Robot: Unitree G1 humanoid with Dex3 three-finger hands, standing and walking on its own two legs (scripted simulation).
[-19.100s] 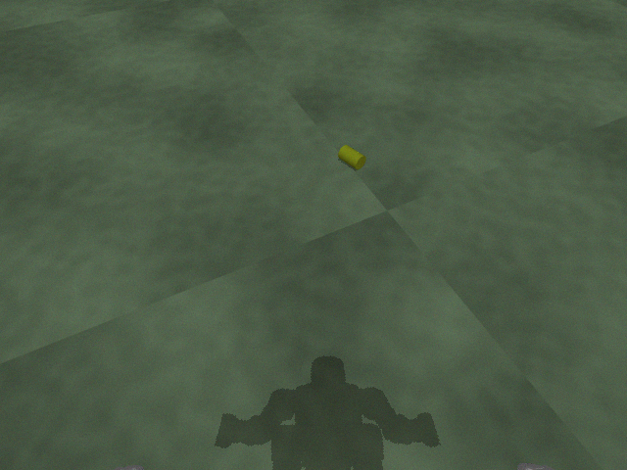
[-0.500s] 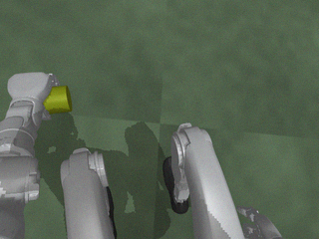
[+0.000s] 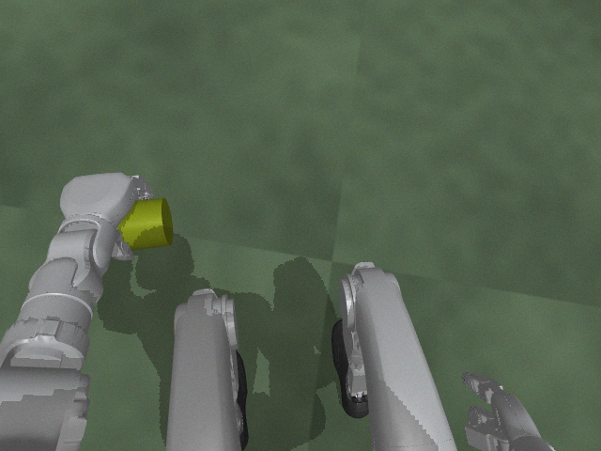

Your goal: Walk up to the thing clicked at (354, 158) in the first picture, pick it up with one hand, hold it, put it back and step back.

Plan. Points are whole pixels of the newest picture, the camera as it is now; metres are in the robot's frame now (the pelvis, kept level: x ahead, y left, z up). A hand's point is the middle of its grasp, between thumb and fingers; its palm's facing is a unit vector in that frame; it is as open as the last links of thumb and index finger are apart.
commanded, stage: lift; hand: left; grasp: from above
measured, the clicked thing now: (127, 226) +0.43 +0.23 -0.16
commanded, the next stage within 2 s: hold in 1.08 s
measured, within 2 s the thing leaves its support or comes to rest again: neither
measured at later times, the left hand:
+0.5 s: hand (24, 210) +0.37 +0.22 +0.09, palm faces -0.49 -0.06 -0.87, open 10.0 cm
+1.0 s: hand out of the picture +0.37 +0.22 +0.19, palm faces -0.46 -0.07 -0.88, open 10.0 cm
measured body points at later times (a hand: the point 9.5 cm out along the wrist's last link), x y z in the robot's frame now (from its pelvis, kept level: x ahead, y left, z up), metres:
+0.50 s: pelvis +0.02 +0.00 +0.17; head +0.13 +0.00 +0.61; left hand +0.40 +0.23 +0.14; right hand +0.13 -0.27 +0.05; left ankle +0.08 +0.12 -0.41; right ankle +0.11 -0.15 -0.41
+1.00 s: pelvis +0.05 +0.00 +0.27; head +0.11 -0.01 +0.72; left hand +0.39 +0.22 +0.25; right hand +0.14 -0.27 +0.15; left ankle +0.08 +0.12 -0.41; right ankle +0.11 -0.15 -0.41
